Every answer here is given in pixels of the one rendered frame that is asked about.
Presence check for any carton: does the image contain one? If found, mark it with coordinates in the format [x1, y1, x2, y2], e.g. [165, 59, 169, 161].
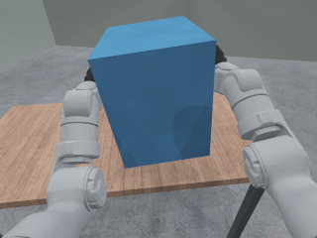
[87, 16, 217, 169]

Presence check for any right robot forearm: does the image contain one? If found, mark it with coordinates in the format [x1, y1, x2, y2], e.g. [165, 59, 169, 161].
[213, 61, 311, 175]

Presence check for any robot left upper arm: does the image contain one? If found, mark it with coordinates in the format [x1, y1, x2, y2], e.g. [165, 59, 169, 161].
[2, 166, 107, 238]

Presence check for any robot left hand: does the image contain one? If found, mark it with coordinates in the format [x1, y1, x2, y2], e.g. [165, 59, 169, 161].
[84, 68, 95, 82]

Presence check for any left robot forearm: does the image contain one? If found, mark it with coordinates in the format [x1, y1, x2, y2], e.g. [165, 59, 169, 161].
[46, 80, 103, 204]

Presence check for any robot right hand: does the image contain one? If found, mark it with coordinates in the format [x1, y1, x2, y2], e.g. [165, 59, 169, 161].
[215, 45, 227, 65]

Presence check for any table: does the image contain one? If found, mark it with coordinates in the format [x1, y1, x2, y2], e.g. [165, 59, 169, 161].
[0, 92, 265, 238]

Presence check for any robot right upper arm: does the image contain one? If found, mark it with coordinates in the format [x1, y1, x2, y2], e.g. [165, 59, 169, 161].
[243, 135, 317, 238]

